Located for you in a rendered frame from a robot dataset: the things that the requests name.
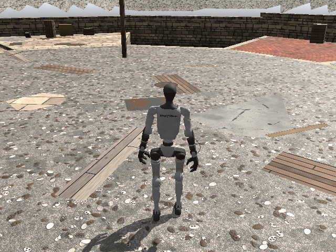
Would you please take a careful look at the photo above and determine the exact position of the robot right upper arm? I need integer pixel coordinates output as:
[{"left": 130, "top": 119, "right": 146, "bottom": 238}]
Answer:
[{"left": 180, "top": 107, "right": 192, "bottom": 137}]

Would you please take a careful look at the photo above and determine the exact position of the robot right hand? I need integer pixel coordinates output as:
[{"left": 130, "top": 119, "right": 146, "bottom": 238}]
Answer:
[{"left": 186, "top": 156, "right": 198, "bottom": 172}]

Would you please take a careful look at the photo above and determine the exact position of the robot right thigh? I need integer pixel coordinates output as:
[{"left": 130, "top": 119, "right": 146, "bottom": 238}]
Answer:
[{"left": 174, "top": 146, "right": 186, "bottom": 182}]

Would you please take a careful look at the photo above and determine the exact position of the left robot forearm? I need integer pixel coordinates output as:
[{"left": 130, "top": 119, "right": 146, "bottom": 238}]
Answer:
[{"left": 139, "top": 127, "right": 149, "bottom": 152}]

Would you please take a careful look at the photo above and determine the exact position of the robot left hand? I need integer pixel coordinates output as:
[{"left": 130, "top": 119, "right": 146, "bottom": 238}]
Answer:
[{"left": 138, "top": 150, "right": 150, "bottom": 164}]

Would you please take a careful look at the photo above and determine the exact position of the right robot forearm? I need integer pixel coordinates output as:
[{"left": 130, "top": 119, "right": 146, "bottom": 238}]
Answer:
[{"left": 187, "top": 130, "right": 197, "bottom": 158}]

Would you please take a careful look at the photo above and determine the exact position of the robot right foot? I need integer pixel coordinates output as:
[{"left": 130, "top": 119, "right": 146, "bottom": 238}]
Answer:
[{"left": 174, "top": 202, "right": 182, "bottom": 215}]

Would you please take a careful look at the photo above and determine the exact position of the robot left upper arm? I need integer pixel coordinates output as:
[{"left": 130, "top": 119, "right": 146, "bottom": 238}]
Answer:
[{"left": 144, "top": 106, "right": 158, "bottom": 135}]

